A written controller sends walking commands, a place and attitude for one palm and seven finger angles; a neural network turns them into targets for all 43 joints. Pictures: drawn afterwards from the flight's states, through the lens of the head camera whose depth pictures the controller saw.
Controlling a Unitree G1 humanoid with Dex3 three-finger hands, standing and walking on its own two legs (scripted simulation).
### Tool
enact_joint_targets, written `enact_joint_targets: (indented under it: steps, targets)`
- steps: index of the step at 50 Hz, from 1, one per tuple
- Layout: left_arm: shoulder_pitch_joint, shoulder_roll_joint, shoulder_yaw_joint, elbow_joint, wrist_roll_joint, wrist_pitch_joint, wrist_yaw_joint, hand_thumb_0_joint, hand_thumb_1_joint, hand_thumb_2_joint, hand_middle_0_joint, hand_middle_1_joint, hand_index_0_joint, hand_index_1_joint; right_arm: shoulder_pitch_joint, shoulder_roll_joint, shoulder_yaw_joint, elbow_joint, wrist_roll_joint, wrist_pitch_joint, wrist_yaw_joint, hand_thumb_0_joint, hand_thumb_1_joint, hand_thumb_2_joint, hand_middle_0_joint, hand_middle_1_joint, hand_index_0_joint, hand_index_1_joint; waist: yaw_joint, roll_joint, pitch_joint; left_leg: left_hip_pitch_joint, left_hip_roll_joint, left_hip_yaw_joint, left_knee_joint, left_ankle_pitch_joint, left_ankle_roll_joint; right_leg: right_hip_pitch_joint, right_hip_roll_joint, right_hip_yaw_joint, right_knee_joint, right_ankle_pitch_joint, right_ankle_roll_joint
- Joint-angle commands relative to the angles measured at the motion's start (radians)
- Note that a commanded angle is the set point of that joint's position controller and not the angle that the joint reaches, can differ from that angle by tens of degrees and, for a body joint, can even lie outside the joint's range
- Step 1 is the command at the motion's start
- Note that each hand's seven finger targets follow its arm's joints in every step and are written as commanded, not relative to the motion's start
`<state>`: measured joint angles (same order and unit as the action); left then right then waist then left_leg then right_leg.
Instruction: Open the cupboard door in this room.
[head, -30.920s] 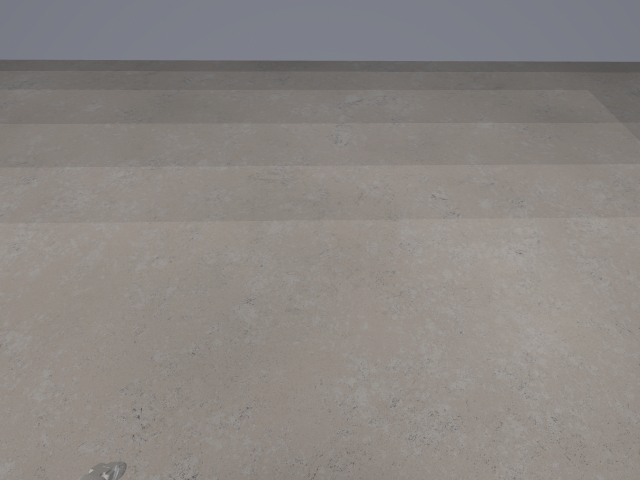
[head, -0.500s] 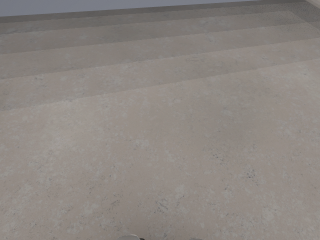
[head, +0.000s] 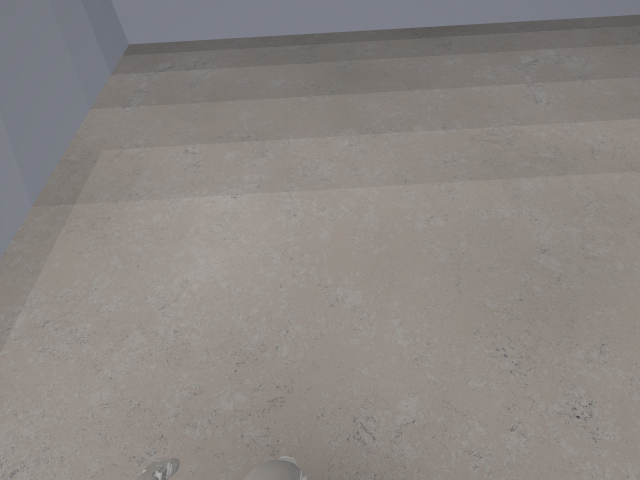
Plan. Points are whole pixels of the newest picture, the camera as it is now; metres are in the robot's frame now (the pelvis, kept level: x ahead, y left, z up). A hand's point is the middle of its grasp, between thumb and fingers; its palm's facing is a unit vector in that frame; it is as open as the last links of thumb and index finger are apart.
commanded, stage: turn to face it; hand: left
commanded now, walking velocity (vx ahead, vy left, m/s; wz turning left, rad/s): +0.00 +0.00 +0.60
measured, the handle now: out of the picture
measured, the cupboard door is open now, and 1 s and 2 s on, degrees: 0 0 0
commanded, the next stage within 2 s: none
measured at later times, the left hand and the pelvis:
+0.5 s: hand out of the picture -0.05 +0.27 -0.18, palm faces +0.38 -0.89 -0.27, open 7.4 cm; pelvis +0.00 +0.04 +0.00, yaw +19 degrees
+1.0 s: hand out of the picture +0.00 +0.22 -0.14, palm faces +0.57 -0.77 -0.29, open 7.4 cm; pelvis +0.02 +0.00 +0.00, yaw +38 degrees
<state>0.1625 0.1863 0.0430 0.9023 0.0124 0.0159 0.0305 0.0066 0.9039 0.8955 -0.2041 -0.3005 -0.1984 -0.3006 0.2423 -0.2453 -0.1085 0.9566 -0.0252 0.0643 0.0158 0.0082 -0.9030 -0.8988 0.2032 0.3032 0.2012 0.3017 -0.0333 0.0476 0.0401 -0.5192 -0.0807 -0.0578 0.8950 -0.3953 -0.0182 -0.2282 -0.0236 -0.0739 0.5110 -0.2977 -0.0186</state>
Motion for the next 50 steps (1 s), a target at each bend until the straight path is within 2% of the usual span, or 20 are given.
enact_joint_targets:
  steps: [1,6,12,14,16,17,18,19,20,22,25,33,36,38,39,40,41,42,45,50]
  targets:
    - [-0.017,0.148,0.031,-0.079,0.004,-0.037,0.005,0.0,0.9,0.9,-0.2,-0.3,-0.2,-0.3,-0.003,-0.063,-0.006,-0.073,0.002,-0.009,0.009,0.0,-0.9,-0.9,0.2,0.3,0.2,0.3,-0.007,-0.185,0.002,-0.103,0.095,0.026,0.315,0.026,-0.046,0.061,-0.287,0.097,-0.169,0.465,-0.083]
    - [0.118,0.193,0.04,-0.039,0.01,-0.032,0.002,0.0,0.9,0.9,-0.2,-0.3,-0.2,-0.3,-0.126,-0.067,0.012,-0.1,0.005,-0.003,0.01,0.0,-0.9,-0.9,0.2,0.3,0.2,0.3,0.059,-0.212,-0.033,-0.086,0.115,0.076,0.194,-0.018,-0.068,0.182,-0.313,0.048,-0.126,0.593,-0.097]
    - [0.154,0.251,0.054,-0.023,0.017,-0.019,-0.002,0.0,0.9,0.9,-0.2,-0.3,-0.2,-0.3,-0.206,-0.067,0.033,-0.12,0.014,-0.014,0.013,0.0,-0.9,-0.9,0.2,0.3,0.2,0.3,0.09,-0.29,-0.057,0.047,0.109,0.149,-0.088,-0.048,-0.048,0.214,-0.337,-0.016,-0.074,0.639,-0.095]
    - [0.141,0.263,0.06,-0.016,0.017,-0.015,-0.003,0.0,0.9,0.9,-0.2,-0.3,-0.2,-0.3,-0.184,-0.072,0.034,-0.121,0.016,-0.023,0.012,0.0,-0.9,-0.9,0.2,0.3,0.2,0.3,0.079,-0.288,-0.083,0.128,0.102,0.172,-0.237,-0.01,-0.036,0.22,-0.34,-0.04,-0.017,0.634,-0.075]
    - [0.123,0.27,0.064,-0.019,0.004,-0.013,-0.008,0.0,0.9,0.9,-0.2,-0.3,-0.2,-0.3,-0.089,-0.118,0.021,-0.102,0.009,-0.038,0.01,0.0,-0.9,-0.9,0.2,0.3,0.2,0.3,0.018,-0.208,-0.144,0.355,0.099,0.179,-0.478,0.233,-0.013,0.13,-0.315,-0.112,0.167,0.57,-0.004]
    - [0.132,0.226,0.061,-0.042,-0.001,-0.012,-0.015,0.0,0.9,0.9,-0.2,-0.3,-0.2,-0.3,-0.024,-0.222,-0.006,-0.094,0.002,-0.049,0.006,0.0,-0.9,-0.9,0.2,0.3,0.2,0.3,-0.019,0.023,-0.214,0.6,0.285,-0.045,-0.511,0.522,0.07,-0.112,-0.233,-0.144,0.382,0.261,0.063]
    - [0.092,0.163,0.034,-0.084,-0.002,-0.011,-0.021,0.0,0.9,0.9,-0.2,-0.3,-0.2,-0.3,0.047,-0.317,-0.03,-0.081,0.012,-0.047,0.001,0.0,-0.9,-0.9,0.2,0.3,0.2,0.3,-0.056,0.262,-0.227,0.705,0.514,-0.31,-0.468,1.017,0.216,-0.364,-0.122,-0.099,0.569,-0.378,0.114]
    - [0.02,0.173,0.029,-0.091,0.005,0.01,-0.005,0.0,0.9,0.9,-0.2,-0.3,-0.2,-0.3,0.092,-0.303,-0.026,-0.05,0.021,-0.044,-0.01,0.0,-0.9,-0.9,0.2,0.3,0.2,0.3,-0.073,0.199,-0.218,0.644,0.515,-0.266,-0.457,1.033,0.243,-0.373,-0.129,0.009,0.634,-0.385,0.112]
    - [-0.003,0.162,0.035,-0.085,-0.002,0.01,-0.003,0.0,0.9,0.9,-0.2,-0.3,-0.2,-0.3,0.047,-0.28,-0.026,-0.06,0.016,-0.044,-0.021,0.0,-0.9,-0.9,0.2,0.3,0.2,0.3,-0.057,0.2,-0.176,0.599,0.475,-0.253,-0.453,0.961,0.25,-0.399,-0.125,0.033,0.671,-0.34,0.115]
    - [-0.005,0.17,0.041,-0.059,-0.001,0.009,-0.016,0.0,0.9,0.9,-0.2,-0.3,-0.2,-0.3,-0.066,-0.215,-0.005,-0.091,0.008,-0.047,-0.025,0.0,-0.9,-0.9,0.2,0.3,0.2,0.3,-0.008,0.123,-0.086,0.461,0.364,-0.158,-0.475,0.813,0.198,-0.358,-0.115,0.055,0.661,-0.208,0.116]
    - [0.035,0.167,0.044,-0.043,0.001,0.013,-0.024,0.0,0.9,0.9,-0.2,-0.3,-0.2,-0.3,-0.112,-0.197,0.002,-0.114,0.008,-0.054,-0.019,0.0,-0.9,-0.9,0.2,0.3,0.2,0.3,0.024,0.093,-0.075,0.384,0.301,-0.121,-0.517,0.647,0.167,-0.293,-0.093,0.052,0.609,-0.12,0.121]
    - [-0.049,0.154,0.035,-0.1,-0.002,0.011,-0.017,0.0,0.9,0.9,-0.2,-0.3,-0.2,-0.3,-0.066,-0.201,-0.014,-0.116,0.002,-0.044,-0.014,0.0,-0.9,-0.9,0.2,0.3,0.2,0.3,0.001,0.107,-0.065,0.361,0.291,-0.267,-0.516,0.539,0.194,-0.25,-0.045,0.064,0.389,-0.137,0.121]
    - [-0.018,0.147,0.032,-0.106,-0.008,0.002,-0.015,0.0,0.9,0.9,-0.2,-0.3,-0.2,-0.3,-0.081,-0.203,-0.02,-0.124,0.0,-0.039,-0.016,0.0,-0.9,-0.9,0.2,0.3,0.2,0.3,0.016,0.129,-0.093,0.326,0.273,-0.313,-0.471,0.602,0.185,-0.13,-0.007,0.048,0.225,-0.134,0.107]
    - [0.039,0.156,0.035,-0.097,-0.01,-0.01,-0.012,0.0,0.9,0.9,-0.2,-0.3,-0.2,-0.3,-0.093,-0.187,-0.021,-0.127,0.006,-0.037,-0.016,0.0,-0.9,-0.9,0.2,0.3,0.2,0.3,0.047,0.107,-0.117,0.268,0.233,-0.314,-0.402,0.593,0.149,0.01,0.006,0.036,0.025,0.007,0.098]
    - [0.084,0.188,0.04,-0.089,-0.007,-0.021,-0.009,0.0,0.9,0.9,-0.2,-0.3,-0.2,-0.3,-0.09,-0.166,-0.018,-0.13,0.013,-0.038,-0.013,0.0,-0.9,-0.9,0.2,0.3,0.2,0.3,0.07,0.036,-0.123,0.177,0.19,-0.294,-0.337,0.475,0.104,0.145,-0.035,0.067,-0.126,0.114,0.09]
    - [0.116,0.27,0.057,-0.086,0.009,-0.033,0.0,0.0,0.9,0.9,-0.2,-0.3,-0.2,-0.3,-0.058,-0.1,-0.009,-0.141,0.021,-0.041,-0.006,0.0,-0.9,-0.9,0.2,0.3,0.2,0.3,0.077,-0.215,-0.161,-0.01,0.072,-0.139,-0.146,0.155,0.022,0.314,-0.278,0.281,-0.21,0.197,0.02]
    - [0.112,0.307,0.057,-0.094,0.011,-0.028,0.002,0.0,0.9,0.9,-0.2,-0.3,-0.2,-0.3,-0.069,-0.091,-0.007,-0.161,0.016,-0.04,-0.005,0.0,-0.9,-0.9,0.2,0.3,0.2,0.3,0.078,-0.328,-0.123,-0.078,-0.003,-0.016,0.06,-0.211,-0.02,0.232,-0.473,0.418,-0.209,0.325,-0.095]
    - [0.089,0.275,0.061,-0.102,0.003,-0.03,0.005,0.0,0.9,0.9,-0.2,-0.3,-0.2,-0.3,-0.072,-0.125,-0.015,-0.143,0.007,-0.024,-0.006,0.0,-0.9,-0.9,0.2,0.3,0.2,0.3,0.076,-0.326,-0.108,-0.045,0.05,-0.062,0.21,-0.196,-0.012,0.112,-0.459,0.394,-0.225,0.262,-0.126]
    - [-0.037,0.185,0.037,-0.128,0.004,-0.029,0.005,0.0,0.9,0.9,-0.2,-0.3,-0.2,-0.3,-0.044,-0.099,-0.01,-0.086,0.003,-0.008,0.012,0.0,-0.9,-0.9,0.2,0.3,0.2,0.3,0.01,-0.194,-0.017,-0.048,0.099,-0.014,0.36,-0.014,-0.036,0.044,-0.316,0.16,-0.186,0.292,-0.091]
    - [0.054,0.196,0.041,-0.094,0.01,-0.034,0.007,0.0,0.9,0.9,-0.2,-0.3,-0.2,-0.3,-0.081,-0.075,0.008,-0.082,0.007,-0.001,0.017,0.0,-0.9,-0.9,0.2,0.3,0.2,0.3,0.045,-0.216,-0.041,-0.039,0.115,0.049,0.232,-0.014,-0.064,0.14,-0.316,0.05,-0.163,0.427,-0.096]
